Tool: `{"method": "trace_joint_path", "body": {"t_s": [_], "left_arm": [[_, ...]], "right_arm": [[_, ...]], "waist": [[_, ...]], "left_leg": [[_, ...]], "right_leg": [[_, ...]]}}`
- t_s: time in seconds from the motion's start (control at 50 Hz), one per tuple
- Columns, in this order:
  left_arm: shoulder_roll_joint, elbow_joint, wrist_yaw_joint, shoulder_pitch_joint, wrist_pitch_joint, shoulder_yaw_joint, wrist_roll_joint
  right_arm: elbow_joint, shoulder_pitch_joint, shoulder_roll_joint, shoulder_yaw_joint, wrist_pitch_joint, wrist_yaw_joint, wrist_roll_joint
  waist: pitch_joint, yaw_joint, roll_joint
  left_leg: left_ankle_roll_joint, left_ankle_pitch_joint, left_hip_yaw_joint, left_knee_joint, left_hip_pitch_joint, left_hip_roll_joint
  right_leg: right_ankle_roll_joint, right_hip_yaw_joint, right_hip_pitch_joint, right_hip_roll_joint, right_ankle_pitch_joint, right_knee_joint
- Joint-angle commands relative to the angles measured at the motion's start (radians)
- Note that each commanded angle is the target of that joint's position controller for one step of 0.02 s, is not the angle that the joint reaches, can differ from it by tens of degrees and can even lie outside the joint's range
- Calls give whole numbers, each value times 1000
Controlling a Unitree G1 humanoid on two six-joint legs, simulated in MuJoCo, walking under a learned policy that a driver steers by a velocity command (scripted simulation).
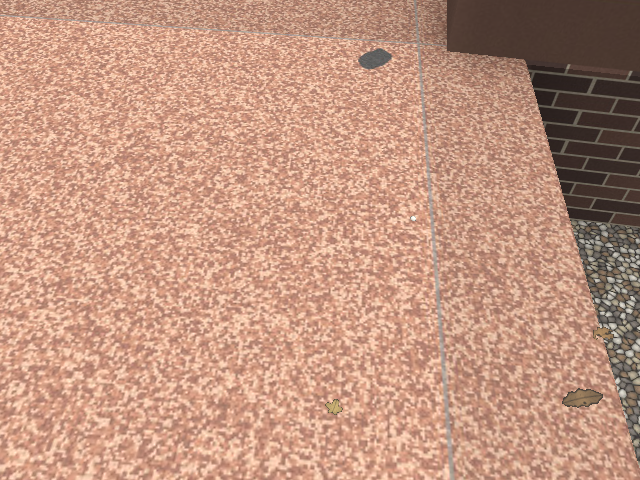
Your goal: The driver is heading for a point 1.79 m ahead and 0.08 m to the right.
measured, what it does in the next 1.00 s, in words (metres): steps on the spot: right foot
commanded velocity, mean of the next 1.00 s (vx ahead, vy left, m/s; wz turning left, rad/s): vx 0.00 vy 0.00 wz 0.03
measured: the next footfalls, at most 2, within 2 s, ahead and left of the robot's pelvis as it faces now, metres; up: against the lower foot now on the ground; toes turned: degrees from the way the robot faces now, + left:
right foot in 0.04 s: +0.04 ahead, -0.15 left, +0.00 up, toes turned +0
right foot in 2.00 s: +0.43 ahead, -0.15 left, +0.00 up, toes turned -2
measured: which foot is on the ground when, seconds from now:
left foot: down 0.00-1.00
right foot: up 0.00-0.02, down 0.04-1.00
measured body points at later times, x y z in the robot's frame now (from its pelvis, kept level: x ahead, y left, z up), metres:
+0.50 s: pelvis +0.01 -0.02 +0.00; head +0.01 -0.02 +0.45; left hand +0.12 +0.23 -0.12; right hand +0.12 -0.28 -0.13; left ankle +0.00 +0.08 -0.74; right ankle +0.00 -0.15 -0.74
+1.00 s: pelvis +0.01 -0.03 +0.00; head +0.01 -0.03 +0.45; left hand +0.06 +0.23 -0.14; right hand +0.07 -0.29 -0.14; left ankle +0.00 +0.08 -0.74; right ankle +0.00 -0.15 -0.74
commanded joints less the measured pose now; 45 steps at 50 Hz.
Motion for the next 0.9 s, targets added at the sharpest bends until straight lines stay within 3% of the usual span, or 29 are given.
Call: {"method": "trace_joint_path", "body": {"t_s": [0.02,0.04,0.06,0.08,0.1,0.12,0.18,0.38,0.9], "left_arm": [[65,-56,-2,3,-27,10,8],[83,-52,-3,17,-33,8,22],[136,-59,1,29,-36,15,28],[169,-41,-4,4,-37,27,15],[113,-53,-12,-11,-41,17,11],[88,-48,-15,-14,-45,9,17],[77,-40,-13,-6,-61,-1,20],[74,-15,3,23,-60,-13,15],[60,159,16,86,-56,-27,11]], "right_arm": [[-29,-23,-131,-30,-12,3,10],[-14,7,-114,-25,-20,3,6],[-6,40,-106,-22,-29,6,-12],[2,76,-114,-30,-35,10,-9],[11,21,-136,-30,-32,9,-12],[7,-14,-135,-34,-27,6,-7],[17,-12,-111,-32,-7,-2,-4],[99,22,-100,-37,-9,-12,3],[346,22,-98,-34,-7,-30,12]], "waist": [[-54,19,129],[-75,18,91],[-103,-13,8],[-100,-56,-95],[-85,-10,-62],[-71,-1,-52],[-51,-2,-38],[-36,2,36],[-1,-3,32]], "left_leg": [[129,226,-234,-114,23,237],[84,194,-224,-105,-5,210],[37,114,-179,-62,-37,155],[3,54,-107,-85,-16,93],[-19,40,-91,-64,25,81],[-19,43,-87,-49,33,81],[-4,98,-99,-45,31,90],[-19,148,-95,-42,41,91],[-32,165,-71,-73,69,85]], "right_leg": [[-23,-12,120,8,174,-269],[-38,29,211,-22,324,-311],[-64,89,279,-94,517,-278],[-103,67,218,-86,410,-226],[-107,57,159,-59,289,-246],[-94,51,132,-50,241,-257],[-72,35,117,-35,237,-255],[-77,25,122,-19,233,-246],[-79,3,128,13,218,-286]]}}
Velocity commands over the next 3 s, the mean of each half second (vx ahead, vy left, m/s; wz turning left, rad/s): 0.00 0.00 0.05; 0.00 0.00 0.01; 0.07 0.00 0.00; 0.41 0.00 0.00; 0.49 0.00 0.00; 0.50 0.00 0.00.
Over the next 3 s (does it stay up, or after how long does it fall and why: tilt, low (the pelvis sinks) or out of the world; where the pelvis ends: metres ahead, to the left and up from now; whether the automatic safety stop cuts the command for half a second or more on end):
stays up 0.80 -0.02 0.00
